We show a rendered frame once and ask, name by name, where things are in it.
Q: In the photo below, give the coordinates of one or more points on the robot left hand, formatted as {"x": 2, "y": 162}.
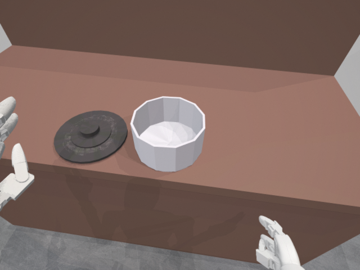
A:
{"x": 14, "y": 184}

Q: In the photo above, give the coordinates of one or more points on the robot right hand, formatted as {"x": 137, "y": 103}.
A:
{"x": 280, "y": 251}

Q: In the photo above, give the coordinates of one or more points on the knob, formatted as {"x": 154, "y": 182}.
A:
{"x": 89, "y": 128}

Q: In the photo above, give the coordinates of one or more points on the table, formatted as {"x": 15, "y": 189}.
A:
{"x": 281, "y": 140}

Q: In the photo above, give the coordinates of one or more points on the lid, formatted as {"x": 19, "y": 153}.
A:
{"x": 72, "y": 146}

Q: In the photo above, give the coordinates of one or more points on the pot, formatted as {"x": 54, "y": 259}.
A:
{"x": 168, "y": 133}

